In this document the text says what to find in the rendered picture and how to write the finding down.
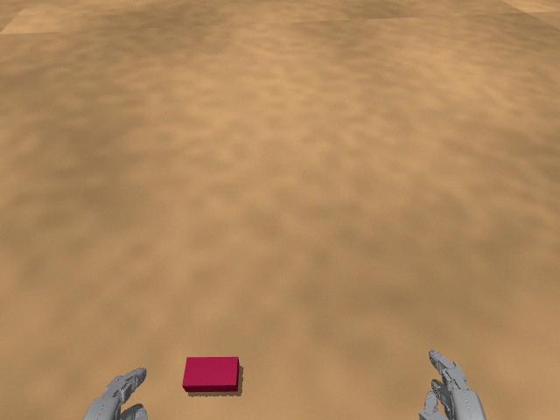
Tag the carton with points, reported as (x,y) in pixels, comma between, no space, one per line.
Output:
(211,374)

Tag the left robot hand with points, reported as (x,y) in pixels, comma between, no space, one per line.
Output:
(108,407)

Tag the right robot hand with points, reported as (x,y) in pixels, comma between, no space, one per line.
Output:
(460,403)

